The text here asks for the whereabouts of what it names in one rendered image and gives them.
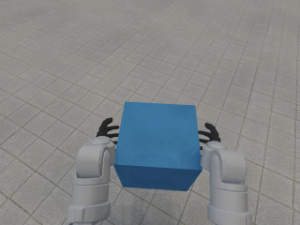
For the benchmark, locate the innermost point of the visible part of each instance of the carton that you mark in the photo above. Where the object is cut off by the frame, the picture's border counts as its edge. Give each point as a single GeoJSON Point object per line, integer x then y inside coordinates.
{"type": "Point", "coordinates": [158, 146]}

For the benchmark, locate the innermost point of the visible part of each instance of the left robot hand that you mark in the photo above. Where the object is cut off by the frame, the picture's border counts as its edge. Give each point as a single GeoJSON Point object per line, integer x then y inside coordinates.
{"type": "Point", "coordinates": [103, 130]}

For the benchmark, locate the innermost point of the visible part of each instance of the right robot hand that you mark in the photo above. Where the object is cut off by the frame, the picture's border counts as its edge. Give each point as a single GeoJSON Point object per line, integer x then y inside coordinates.
{"type": "Point", "coordinates": [212, 135]}

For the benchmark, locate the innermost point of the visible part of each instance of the left robot forearm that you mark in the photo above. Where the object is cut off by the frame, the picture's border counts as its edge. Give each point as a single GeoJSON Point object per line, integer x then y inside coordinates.
{"type": "Point", "coordinates": [92, 173]}

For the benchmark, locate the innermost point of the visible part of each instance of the right robot forearm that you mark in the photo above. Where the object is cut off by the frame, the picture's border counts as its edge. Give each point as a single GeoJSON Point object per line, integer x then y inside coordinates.
{"type": "Point", "coordinates": [228, 181]}

